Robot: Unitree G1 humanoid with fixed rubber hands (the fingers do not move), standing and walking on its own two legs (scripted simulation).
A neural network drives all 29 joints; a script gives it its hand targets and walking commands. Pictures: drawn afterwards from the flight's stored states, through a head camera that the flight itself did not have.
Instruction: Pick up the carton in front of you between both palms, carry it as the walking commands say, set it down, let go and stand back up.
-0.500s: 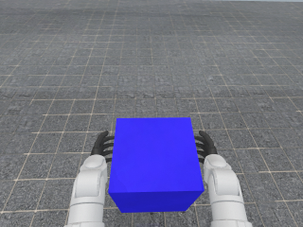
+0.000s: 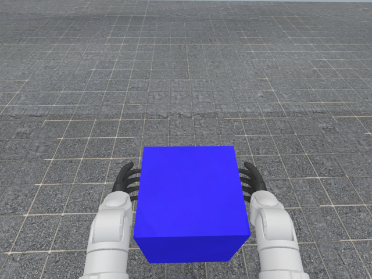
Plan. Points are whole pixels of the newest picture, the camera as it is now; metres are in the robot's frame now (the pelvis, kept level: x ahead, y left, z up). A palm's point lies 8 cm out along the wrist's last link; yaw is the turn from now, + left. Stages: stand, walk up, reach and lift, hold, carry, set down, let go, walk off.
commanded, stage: carry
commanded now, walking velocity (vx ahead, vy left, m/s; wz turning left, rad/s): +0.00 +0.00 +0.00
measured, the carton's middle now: (188, 208) +0.29 +0.00 -0.05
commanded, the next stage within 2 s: hold in 1.00 s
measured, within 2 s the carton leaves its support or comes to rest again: neither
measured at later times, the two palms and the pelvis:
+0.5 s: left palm (118, 211) +0.25 +0.15 +0.04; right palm (263, 211) +0.24 -0.15 +0.04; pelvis -0.04 +0.00 +0.00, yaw +0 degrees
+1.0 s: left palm (113, 216) +0.24 +0.16 +0.04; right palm (261, 215) +0.24 -0.14 +0.04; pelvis -0.05 +0.01 +0.00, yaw +0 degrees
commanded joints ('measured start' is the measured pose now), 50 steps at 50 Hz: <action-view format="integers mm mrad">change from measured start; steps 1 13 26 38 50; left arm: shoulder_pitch -429 -465 -475 -473 -472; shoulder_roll -867 -895 -912 -914 -916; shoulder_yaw -565 -530 -534 -536 -538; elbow -66 -12 -12 -17 -18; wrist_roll -244 -230 -235 -237 -238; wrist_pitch -38 -35 -33 -31 -29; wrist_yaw -231 -245 -253 -255 -256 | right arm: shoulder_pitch -439 -479 -487 -485 -483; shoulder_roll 860 889 905 906 906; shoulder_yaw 565 539 544 546 545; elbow -67 -14 -14 -18 -19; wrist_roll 239 230 235 239 241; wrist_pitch -34 -30 -27 -25 -23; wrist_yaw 217 230 235 237 238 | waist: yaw -5 -4 -5 -5 -5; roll -10 -14 -16 -12 -9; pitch -274 -226 -238 -243 -243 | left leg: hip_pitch -11 -91 -107 -106 -102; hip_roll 107 104 103 105 108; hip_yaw -65 -86 -94 -96 -96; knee -67 -115 -114 -106 -99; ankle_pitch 507 284 262 292 323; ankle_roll -9 6 14 16 18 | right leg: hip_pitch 196 171 165 161 157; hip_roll -78 -79 -78 -76 -74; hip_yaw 69 87 89 84 80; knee -18 -66 -76 -73 -69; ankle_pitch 411 273 258 269 276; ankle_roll -25 -21 -19 -17 -14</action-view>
